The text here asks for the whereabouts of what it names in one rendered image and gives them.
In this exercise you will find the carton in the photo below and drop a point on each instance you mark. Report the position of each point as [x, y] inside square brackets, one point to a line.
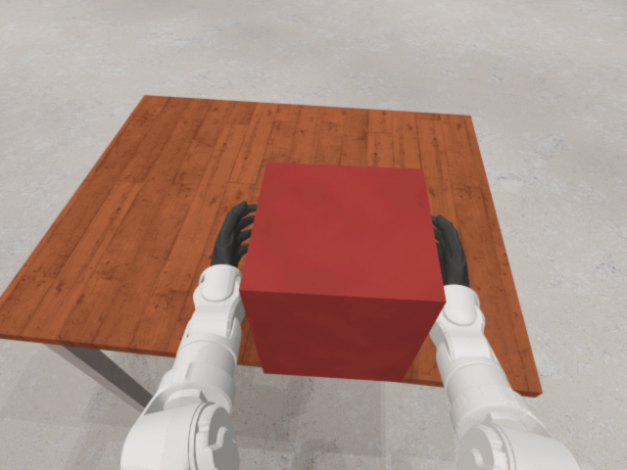
[342, 277]

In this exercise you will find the right robot upper arm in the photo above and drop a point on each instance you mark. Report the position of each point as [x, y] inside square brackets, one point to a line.
[492, 446]

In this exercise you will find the robot right hand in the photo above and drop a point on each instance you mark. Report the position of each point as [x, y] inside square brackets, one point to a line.
[450, 252]

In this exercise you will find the left robot upper arm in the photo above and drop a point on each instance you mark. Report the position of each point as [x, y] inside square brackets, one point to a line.
[197, 436]

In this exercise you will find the robot left hand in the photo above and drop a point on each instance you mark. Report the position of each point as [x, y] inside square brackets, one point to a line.
[227, 249]

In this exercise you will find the robot right forearm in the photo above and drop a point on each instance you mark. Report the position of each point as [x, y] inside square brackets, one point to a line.
[472, 376]

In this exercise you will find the table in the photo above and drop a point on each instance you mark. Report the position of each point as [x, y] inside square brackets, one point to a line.
[117, 269]

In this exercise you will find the robot left forearm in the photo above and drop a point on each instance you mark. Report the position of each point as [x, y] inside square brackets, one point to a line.
[207, 355]

